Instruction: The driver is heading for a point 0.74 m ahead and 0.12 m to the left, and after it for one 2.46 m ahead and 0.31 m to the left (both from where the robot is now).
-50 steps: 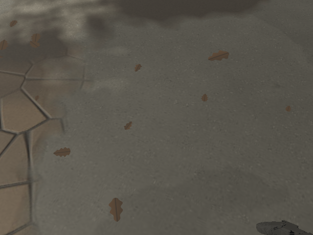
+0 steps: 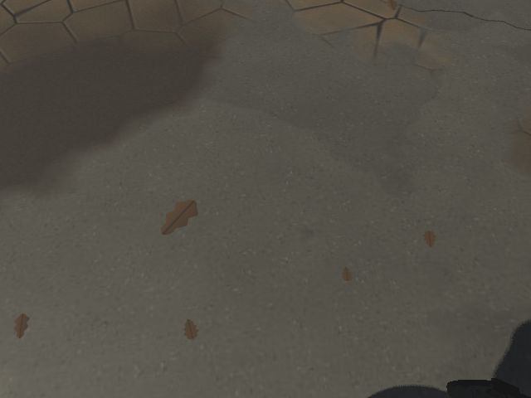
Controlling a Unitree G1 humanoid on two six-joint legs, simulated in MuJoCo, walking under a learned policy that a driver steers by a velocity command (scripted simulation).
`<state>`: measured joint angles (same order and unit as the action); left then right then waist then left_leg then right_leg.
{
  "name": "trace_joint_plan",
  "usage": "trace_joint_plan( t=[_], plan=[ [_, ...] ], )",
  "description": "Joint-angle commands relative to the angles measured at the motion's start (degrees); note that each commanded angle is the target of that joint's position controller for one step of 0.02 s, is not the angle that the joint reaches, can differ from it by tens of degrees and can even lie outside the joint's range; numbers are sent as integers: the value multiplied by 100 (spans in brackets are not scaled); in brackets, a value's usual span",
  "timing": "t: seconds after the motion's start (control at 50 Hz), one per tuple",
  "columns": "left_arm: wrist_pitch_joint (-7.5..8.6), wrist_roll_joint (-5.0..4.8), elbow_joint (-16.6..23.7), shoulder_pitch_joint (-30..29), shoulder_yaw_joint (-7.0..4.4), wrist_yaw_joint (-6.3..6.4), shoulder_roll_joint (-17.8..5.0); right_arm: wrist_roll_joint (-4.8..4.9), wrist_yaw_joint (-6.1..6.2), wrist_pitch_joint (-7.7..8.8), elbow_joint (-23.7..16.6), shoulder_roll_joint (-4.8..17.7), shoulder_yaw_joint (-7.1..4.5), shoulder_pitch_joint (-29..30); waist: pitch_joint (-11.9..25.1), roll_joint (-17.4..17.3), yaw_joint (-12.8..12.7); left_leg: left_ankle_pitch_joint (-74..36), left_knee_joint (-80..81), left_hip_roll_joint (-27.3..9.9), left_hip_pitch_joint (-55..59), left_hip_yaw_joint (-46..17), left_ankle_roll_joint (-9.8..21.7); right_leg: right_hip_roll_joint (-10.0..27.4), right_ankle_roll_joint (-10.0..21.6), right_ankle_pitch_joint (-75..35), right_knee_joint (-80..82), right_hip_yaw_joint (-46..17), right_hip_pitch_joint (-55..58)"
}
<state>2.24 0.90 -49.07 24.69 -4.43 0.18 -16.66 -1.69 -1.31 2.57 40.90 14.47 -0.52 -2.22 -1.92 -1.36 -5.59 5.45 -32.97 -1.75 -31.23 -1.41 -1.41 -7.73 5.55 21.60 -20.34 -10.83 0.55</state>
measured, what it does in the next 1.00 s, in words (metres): walks ahead: left foot, then right foot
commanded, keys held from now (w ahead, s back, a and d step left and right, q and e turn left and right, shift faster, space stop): w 0.44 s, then w+q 0.56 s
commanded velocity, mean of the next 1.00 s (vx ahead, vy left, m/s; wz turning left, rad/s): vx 0.50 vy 0.00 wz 0.09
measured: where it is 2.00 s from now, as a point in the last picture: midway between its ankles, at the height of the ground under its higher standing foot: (285, 290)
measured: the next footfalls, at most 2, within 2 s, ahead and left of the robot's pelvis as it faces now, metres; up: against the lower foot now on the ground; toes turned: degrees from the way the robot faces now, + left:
left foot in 0.04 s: +0.19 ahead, +0.12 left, +0.00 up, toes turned -2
right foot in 0.54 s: +0.41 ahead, -0.12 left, +0.00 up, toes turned -7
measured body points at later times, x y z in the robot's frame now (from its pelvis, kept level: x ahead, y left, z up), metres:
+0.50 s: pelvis +0.25 +0.00 +0.01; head +0.28 +0.00 +0.45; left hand +0.49 +0.20 -0.09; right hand +0.18 -0.25 -0.13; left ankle +0.15 +0.12 -0.73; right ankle +0.36 -0.11 -0.72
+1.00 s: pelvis +0.50 -0.02 +0.00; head +0.53 -0.01 +0.45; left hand +0.43 +0.23 -0.14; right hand +0.72 -0.21 -0.11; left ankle +0.63 +0.11 -0.70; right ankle +0.37 -0.11 -0.73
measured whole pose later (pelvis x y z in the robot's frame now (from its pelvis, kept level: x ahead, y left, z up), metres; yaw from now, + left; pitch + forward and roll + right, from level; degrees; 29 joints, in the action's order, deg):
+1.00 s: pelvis +0.50 -0.02 +0.00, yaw +10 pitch +1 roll -1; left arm 4.9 1.3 -54.1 23.6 -2.2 1.0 -12.7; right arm -2.2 -4.1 0.0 45.2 13.2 -2.3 -3.4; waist -3.1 -1.2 -3.0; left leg 4.5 -38.0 -3.0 -33.5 5.8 5.3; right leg -0.5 0.5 20.8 -14.1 16.8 6.1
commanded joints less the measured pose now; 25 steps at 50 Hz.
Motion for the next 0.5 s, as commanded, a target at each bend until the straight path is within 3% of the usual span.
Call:
trace_joint_plan(
  t=[0.02, 0.04, 0.06, 0.08, 0.1, 0.12, 0.16, 0.2, 0.24, 0.32, 0.38, 0.46, 0.5],
  plan=[
    [130, -7, 351, -335, -189, 6, -946, -17, 114, 204, -11, 881, -300, -1129, 600, 354, 920, 186, 673, 255, 2136, 160, 335, 1178, 270, -4311, -1329, -658, -602],
    [180, -50, 429, -254, -86, -39, -626, -128, 198, 266, 74, 1205, -385, -1950, 1292, -149, 1236, 1030, 882, -677, 3325, -785, 617, 817, 123, -3325, -2767, -280, -1165],
    [189, -199, 584, 372, 18, -51, -128, -228, 226, 222, 86, 1790, -516, -2222, 1836, -1464, 941, 1737, 1464, -2126, 4583, -3465, 1265, -128, -108, 182, -4397, 365, -2849],
    [143, -20, 424, 541, -1, -16, -489, -80, 172, 144, 139, 1510, -503, -1963, 1594, -1202, 740, 2297, 1815, -2247, 4216, -4483, 1507, 131, -48, 763, -5057, 280, -3482],
    [106, 37, 364, 189, -16, -31, -575, -25, 138, 127, 40, 989, -395, -1515, 796, -396, 671, 2411, 1861, -2010, 3488, -3622, 1443, 416, -57, 243, -5181, 238, -3565],
    [106, 62, 427, -232, 13, -78, -521, -16, 108, 145, 63, 687, -321, -1289, 389, -19, 686, 1835, 1926, -1676, 2941, -2780, 1326, 582, -85, -103, -4919, 299, -3495],
    [39, 131, 508, -456, 35, -159, -438, -9, 125, 207, 231, 553, -265, -1294, 169, -414, 561, 605, 2071, -1189, 2481, -1731, 1102, 785, -172, -279, -4444, 384, -3262],
    [-35, 154, 476, -408, 64, -199, -368, 48, 85, 314, 407, 598, -275, -1541, 270, -492, 510, -418, 2089, -1095, 2456, -1320, 1151, 741, -245, -333, -4301, 464, -3133],
    [-61, 161, 551, -656, 94, -225, -319, 96, 62, 376, 531, 667, -298, -1680, 224, -442, 488, -658, 2241, -1102, 2517, -1058, 1251, 807, -319, -516, -4065, 551, -3383],
    [-41, 154, 844, -1637, 230, -288, -154, 113, 54, 331, 719, 640, -299, -1865, -57, -392, 638, -506, 2592, -920, 2456, -552, 1255, 1128, -496, -1296, -2885, 993, -3637],
    [-3, 104, 987, -2209, 328, -305, -35, 114, 34, 311, 878, 733, -327, -2118, -115, -408, 802, -853, 2532, -840, 2432, -259, 1172, 1106, -497, -1654, -1925, 1290, -3215],
    [39, 84, 1089, -2479, 308, -236, -174, 99, 48, 252, 1069, 851, -358, -2390, -159, -399, 848, -1389, 2172, -1103, 2762, -378, 1096, 987, -304, -1438, -1354, 1408, -2792],
    [98, 119, 969, -2027, 258, -176, -239, 102, 72, 203, 1120, 935, -373, -2310, -29, -317, 565, -2155, 1539, -1098, 2819, -428, 1013, 787, -179, -1177, -937, 1444, -2092]
  ],
)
